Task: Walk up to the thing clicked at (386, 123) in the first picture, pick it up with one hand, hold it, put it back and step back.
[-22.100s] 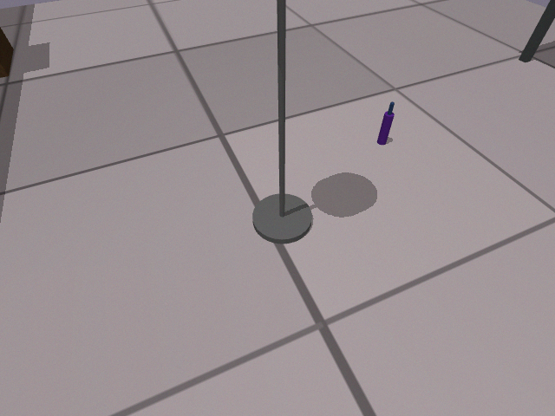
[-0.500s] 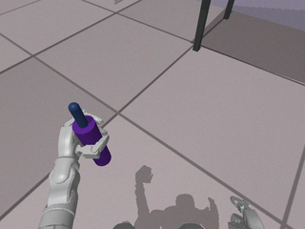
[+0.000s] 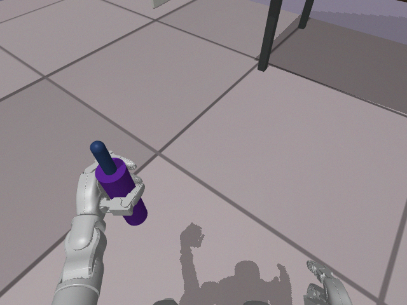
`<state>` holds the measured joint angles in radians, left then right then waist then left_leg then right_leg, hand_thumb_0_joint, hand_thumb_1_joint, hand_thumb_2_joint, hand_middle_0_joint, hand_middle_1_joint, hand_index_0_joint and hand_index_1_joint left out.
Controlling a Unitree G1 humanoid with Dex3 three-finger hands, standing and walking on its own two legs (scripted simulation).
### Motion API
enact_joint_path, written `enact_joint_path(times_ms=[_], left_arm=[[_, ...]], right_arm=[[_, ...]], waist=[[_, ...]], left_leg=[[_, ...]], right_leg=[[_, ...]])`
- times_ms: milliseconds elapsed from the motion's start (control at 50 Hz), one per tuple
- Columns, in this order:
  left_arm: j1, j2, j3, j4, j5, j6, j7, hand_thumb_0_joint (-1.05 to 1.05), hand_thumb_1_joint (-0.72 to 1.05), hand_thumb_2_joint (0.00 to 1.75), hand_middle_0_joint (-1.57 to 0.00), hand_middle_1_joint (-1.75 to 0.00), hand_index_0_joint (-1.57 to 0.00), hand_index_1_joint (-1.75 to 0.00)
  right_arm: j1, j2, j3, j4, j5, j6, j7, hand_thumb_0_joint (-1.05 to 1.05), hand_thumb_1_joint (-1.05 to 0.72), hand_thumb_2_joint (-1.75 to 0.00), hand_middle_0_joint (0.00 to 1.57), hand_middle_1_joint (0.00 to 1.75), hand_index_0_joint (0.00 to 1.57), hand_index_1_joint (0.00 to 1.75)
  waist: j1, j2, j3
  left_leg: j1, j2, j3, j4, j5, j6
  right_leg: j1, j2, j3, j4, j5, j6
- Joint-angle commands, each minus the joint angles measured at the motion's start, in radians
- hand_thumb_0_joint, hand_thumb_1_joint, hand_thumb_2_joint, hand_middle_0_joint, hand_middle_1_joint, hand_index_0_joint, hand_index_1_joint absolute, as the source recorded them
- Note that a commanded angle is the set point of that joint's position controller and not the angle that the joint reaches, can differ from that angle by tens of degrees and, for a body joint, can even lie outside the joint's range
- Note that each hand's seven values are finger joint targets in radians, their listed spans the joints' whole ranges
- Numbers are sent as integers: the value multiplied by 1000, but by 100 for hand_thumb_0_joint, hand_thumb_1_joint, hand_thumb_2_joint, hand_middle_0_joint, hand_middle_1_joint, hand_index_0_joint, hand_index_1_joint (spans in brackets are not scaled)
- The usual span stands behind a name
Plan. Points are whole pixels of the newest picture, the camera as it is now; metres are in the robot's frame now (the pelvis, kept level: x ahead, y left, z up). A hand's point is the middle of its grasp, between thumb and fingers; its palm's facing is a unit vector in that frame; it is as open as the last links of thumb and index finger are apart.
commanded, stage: crouch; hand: left
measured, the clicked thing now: (120, 187) +0.32 +0.17 +0.06
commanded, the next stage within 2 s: lower in 1.98 s
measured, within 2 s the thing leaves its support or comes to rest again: neither
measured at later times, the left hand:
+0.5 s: hand (133, 204) +0.33 +0.17 -0.03, palm faces +0.08 -1.00 +0.01, open 7.3 cm
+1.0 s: hand (147, 233) +0.35 +0.19 -0.29, palm faces +0.07 -1.00 -0.02, open 7.3 cm
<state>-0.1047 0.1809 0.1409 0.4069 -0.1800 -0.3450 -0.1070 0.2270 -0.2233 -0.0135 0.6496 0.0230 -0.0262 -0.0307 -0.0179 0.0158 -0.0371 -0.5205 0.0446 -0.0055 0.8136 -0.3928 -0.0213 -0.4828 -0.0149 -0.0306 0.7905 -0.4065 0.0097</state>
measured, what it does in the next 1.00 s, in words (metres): lowers itself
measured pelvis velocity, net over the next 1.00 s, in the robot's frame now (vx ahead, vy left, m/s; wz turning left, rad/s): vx -0.07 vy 0.00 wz -0.05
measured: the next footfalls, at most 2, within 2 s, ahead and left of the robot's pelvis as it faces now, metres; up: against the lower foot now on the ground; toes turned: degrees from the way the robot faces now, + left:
none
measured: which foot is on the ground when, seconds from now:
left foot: down 0.00-1.00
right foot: down 0.00-1.00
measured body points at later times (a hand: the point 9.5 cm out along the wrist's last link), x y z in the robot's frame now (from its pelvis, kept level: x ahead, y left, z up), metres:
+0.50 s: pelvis -0.02 +0.00 -0.04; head +0.07 +0.02 +0.40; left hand +0.32 +0.22 -0.03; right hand +0.12 -0.26 -0.15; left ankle +0.01 +0.13 -0.71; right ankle +0.00 -0.13 -0.71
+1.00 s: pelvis -0.07 +0.00 -0.26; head +0.12 +0.02 +0.15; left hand +0.34 +0.24 -0.28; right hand +0.06 -0.25 -0.39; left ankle +0.01 +0.13 -0.71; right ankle +0.00 -0.13 -0.71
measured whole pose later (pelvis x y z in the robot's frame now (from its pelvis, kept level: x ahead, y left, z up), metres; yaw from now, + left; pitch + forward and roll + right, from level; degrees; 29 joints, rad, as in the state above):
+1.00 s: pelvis -0.07 +0.00 -0.26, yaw -3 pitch +33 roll -3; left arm -0.55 0.30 0.36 1.00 -0.14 -0.76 -0.22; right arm 0.11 -0.24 0.00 0.69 -0.08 -0.04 0.08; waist -0.07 -0.01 -0.19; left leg -1.84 0.05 -0.07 1.92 -0.67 -0.03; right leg -1.79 -0.01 -0.04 1.90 -0.69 0.01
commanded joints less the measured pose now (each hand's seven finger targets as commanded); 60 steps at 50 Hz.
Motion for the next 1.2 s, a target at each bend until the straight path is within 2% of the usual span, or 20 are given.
enact_joint_path(times_ms=[0,60,120,140,200,280,320,340,380,500,620,680,760,800,880,980,1020,1040,1100,1180], left_arm=[[-308,157,54,-264,-5,-77,0,0,35,121,-127,-136,-128,-136],[-253,112,22,-180,-7,-65,-10,0,33,122,-128,-138,-129,-138],[-245,140,46,-185,-9,-67,-12,0,41,117,-133,-136,-134,-135],[-261,116,23,-188,-7,-63,-10,0,42,118,-134,-137,-135,-135],[-221,95,39,-119,-13,-73,-2,0,39,118,-134,-136,-135,-136],[-244,113,75,-76,-10,-116,4,0,39,121,-133,-137,-134,-137],[-307,100,50,-53,1,-154,-1,0,40,120,-133,-137,-134,-137],[-332,126,82,-63,0,-180,0,0,38,122,-132,-138,-133,-137],[-338,98,68,43,7,-214,-4,0,39,121,-133,-137,-134,-137],[-430,144,109,192,8,-363,-53,0,37,124,-136,-142,-137,-142],[-510,213,180,213,-6,-458,-67,0,37,127,-137,-143,-137,-143],[-542,211,173,282,-2,-466,-75,0,36,128,-136,-142,-136,-143],[-590,264,224,292,-3,-479,-91,0,39,128,-135,-140,-135,-141],[-634,242,202,315,2,-483,-100,0,41,130,-137,-142,-136,-143],[-653,261,232,398,9,-487,-116,0,44,130,-135,-141,-135,-142],[-748,289,248,414,36,-510,-118,0,42,132,-136,-144,-137,-144],[-767,345,297,417,39,-515,-110,0,41,131,-136,-144,-137,-144],[-801,324,273,416,43,-519,-110,0,41,132,-137,-144,-137,-145],[-803,359,310,455,45,-523,-97,0,37,131,-137,-143,-137,-144],[-853,366,294,437,54,-518,-111,0,42,131,-137,-143,-136,-143]], right_arm=[[-39,-133,-48,-125,-5,-39,-5,0,-90,-90,20,30,20,30],[-34,-133,-44,-125,-5,-37,-3,0,-91,-90,20,30,20,30],[-38,-137,-48,-125,-3,-38,0,0,-88,-90,20,30,20,30],[-36,-140,-51,-127,-4,-38,2,0,-87,-90,20,30,20,30],[-32,-133,-49,-121,-8,-38,11,0,-87,-90,20,30,20,30],[-32,-138,-56,-115,-13,-41,22,0,-87,-90,20,30,20,30],[-23,-144,-62,-105,-22,-47,28,0,-87,-90,20,30,20,30],[-17,-143,-65,-98,-24,-50,31,0,-88,-90,20,30,20,30],[-12,-146,-68,-89,-31,-57,38,0,-89,-90,20,30,20,30],[-7,-161,-67,-79,-49,-77,63,0,-89,-90,20,30,20,30],[-11,-187,-62,-108,-60,-73,76,0,-89,-90,20,30,20,30],[-5,-191,-55,-89,-72,-61,80,0,-89,-91,20,30,20,30],[2,-212,-61,-69,-79,-49,84,0,-90,-91,20,30,20,30],[1,-208,-61,-56,-84,-47,88,0,-91,-91,20,30,20,30],[6,-218,-58,-36,-93,-43,99,0,-90,-91,20,30,20,30],[-11,-216,-47,-30,-110,-34,108,0,-90,-91,20,30,20,30],[-22,-225,-42,-28,-112,-33,109,0,-90,-91,20,30,20,30],[-30,-221,-41,-29,-116,-33,109,0,-90,-91,20,30,20,30],[-38,-223,-31,-26,-116,-28,108,0,-90,-91,20,30,20,30],[-28,-235,-28,-9,-120,-23,105,0,-90,-91,20,30,20,30]], waist=[[-9,-6,-272],[-20,-9,-226],[-5,13,-247],[-16,-11,-234],[-11,-35,-203],[-13,-41,-199],[-35,-35,-218],[-27,-18,-255],[-51,-38,-275],[-57,19,-392],[-26,69,-608],[-41,40,-654],[-44,47,-728],[-67,23,-740],[-68,16,-751],[-75,70,-751],[-56,93,-756],[-66,111,-744],[-68,94,-715],[-88,123,-741]], left_leg=[[144,-33,15,-87,274,34],[143,-29,10,-101,243,29],[149,-27,8,-96,265,27],[134,-25,5,-95,256,27],[80,-26,2,-78,234,30],[19,-30,6,-36,187,32],[-8,-27,1,5,179,33],[-35,-31,1,38,184,33],[-82,-30,-4,108,196,39],[-329,-33,-31,328,66,33],[-514,-36,-46,534,33,31],[-621,-32,-42,631,63,37],[-684,-30,-53,731,86,38],[-762,-29,-47,802,74,47],[-848,-28,-52,884,40,42],[-944,-30,-47,956,-73,33],[-965,-29,-46,983,-112,30],[-982,-30,-41,996,-154,27],[-1075,-34,-31,1037,-234,29],[-1092,-33,-23,1098,-209,30]], right_leg=[[94,18,1,-107,327,-9],[69,24,-6,-109,288,-12],[75,24,-10,-101,296,-16],[62,27,-12,-98,290,-18],[41,25,-16,-85,273,-17],[-15,19,-9,-52,239,-16],[-76,22,-6,-6,233,-18],[-88,17,-1,21,238,-19],[-166,19,2,83,251,-17],[-457,23,0,319,98,-33],[-663,25,14,526,35,-39],[-703,24,31,601,65,-33],[-808,32,12,715,73,-38],[-841,32,25,750,81,-32],[-947,35,4,844,31,-39],[-1077,36,-18,950,-73,-49],[-1126,37,-29,993,-107,-52],[-1159,36,-28,1004,-139,-54],[-1188,35,-31,1036,-200,-50],[-1230,35,-44,1102,-169,-49]])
